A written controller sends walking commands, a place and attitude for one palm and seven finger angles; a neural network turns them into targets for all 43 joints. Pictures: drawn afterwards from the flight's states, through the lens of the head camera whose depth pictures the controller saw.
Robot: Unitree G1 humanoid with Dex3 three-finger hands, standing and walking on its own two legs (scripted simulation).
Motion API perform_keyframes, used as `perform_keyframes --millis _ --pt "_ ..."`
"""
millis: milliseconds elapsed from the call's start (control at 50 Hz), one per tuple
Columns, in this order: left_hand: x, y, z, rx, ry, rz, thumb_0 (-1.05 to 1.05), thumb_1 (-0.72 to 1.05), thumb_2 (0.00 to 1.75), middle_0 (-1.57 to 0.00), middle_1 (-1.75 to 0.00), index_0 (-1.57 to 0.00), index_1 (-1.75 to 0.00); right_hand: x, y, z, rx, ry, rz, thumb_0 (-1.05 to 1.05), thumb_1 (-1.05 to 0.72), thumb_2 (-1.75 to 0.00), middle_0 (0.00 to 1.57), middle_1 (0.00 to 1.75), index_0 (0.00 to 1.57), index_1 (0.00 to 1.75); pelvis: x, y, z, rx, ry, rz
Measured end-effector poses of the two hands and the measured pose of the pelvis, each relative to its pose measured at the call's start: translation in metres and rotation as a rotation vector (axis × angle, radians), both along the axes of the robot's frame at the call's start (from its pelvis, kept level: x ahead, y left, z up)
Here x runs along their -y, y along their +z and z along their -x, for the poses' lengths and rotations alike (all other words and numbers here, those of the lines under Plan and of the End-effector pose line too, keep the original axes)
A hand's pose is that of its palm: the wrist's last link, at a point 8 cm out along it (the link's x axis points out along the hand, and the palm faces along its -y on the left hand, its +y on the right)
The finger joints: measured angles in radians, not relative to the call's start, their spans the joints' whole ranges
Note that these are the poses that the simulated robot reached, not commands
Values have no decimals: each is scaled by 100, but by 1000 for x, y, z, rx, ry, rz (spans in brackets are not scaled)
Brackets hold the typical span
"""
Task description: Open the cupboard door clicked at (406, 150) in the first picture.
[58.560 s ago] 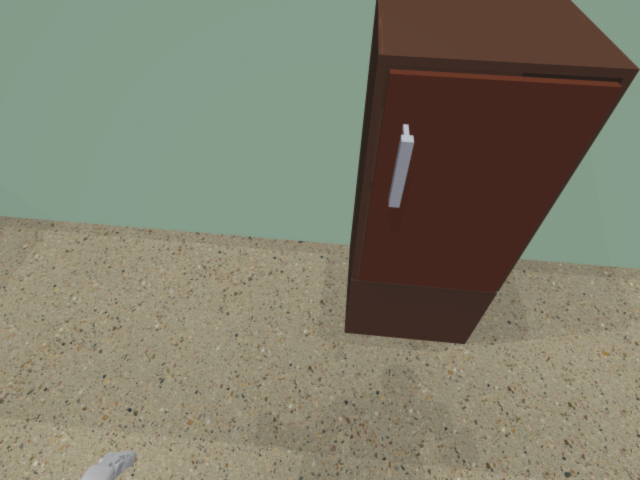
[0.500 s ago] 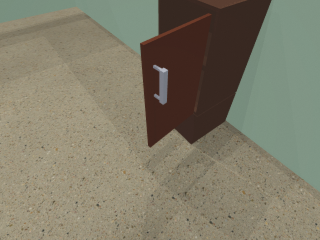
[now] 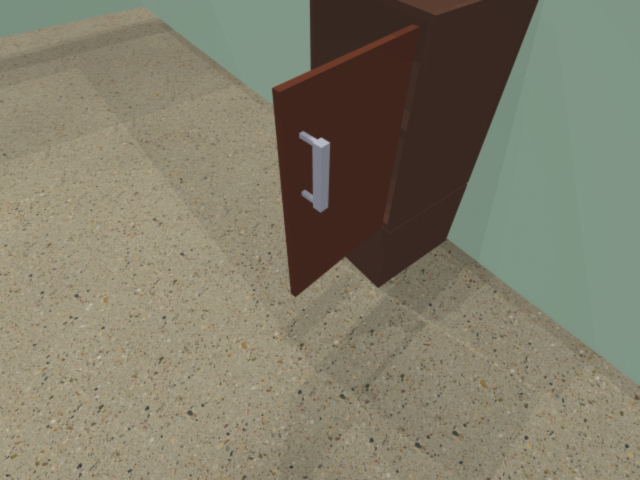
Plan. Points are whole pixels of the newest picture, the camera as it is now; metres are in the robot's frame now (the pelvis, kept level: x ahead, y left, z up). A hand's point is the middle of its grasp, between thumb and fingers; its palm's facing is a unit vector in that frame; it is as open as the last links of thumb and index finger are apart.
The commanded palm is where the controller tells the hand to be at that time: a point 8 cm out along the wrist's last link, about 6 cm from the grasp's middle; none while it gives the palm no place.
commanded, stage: look to check the result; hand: left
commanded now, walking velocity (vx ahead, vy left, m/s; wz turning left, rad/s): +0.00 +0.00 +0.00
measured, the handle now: (313, 172) +0.64 +0.05 +0.00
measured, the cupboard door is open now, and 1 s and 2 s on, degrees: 97 97 97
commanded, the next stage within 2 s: stand and wait in 0.46 s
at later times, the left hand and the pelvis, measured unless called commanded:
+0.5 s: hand out of the picture +0.01 +0.16 -0.17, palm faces +0.03 -0.98 -0.19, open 7.3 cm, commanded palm none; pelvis +0.02 -0.01 +0.00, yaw +0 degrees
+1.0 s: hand out of the picture +0.02 +0.15 -0.17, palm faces +0.03 -0.98 -0.19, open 7.3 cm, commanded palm none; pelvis +0.03 -0.02 +0.00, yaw +0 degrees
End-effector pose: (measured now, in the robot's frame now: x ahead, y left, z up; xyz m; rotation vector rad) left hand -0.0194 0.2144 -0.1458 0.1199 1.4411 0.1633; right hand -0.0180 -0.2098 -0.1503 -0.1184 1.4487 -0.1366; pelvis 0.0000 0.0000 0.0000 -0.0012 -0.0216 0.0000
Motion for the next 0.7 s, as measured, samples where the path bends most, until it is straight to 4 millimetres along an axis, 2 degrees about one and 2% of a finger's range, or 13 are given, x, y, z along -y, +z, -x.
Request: perform_keyframes --millis 180,540,700 --pt "2 1 -1 -21 3 -3 0 91 89 -20 -30 -20 -30 4 0 -13 7 8 3 0 -91 -90 20 29 20 30 3 1 -7 1 -1 0" --pt "6 3 -31 24 -16 -10 0 91 89 -20 -30 -20 -30 17 2 -33 25 15 16 0 -91 -90 20 29 20 30 10 2 -20 1 -4 -4" --pt "8 4 -38 29 -21 -14 0 91 89 -20 -30 -20 -30 20 2 -38 22 15 15 0 -91 -90 20 29 20 30 13 2 -24 -1 -5 -5"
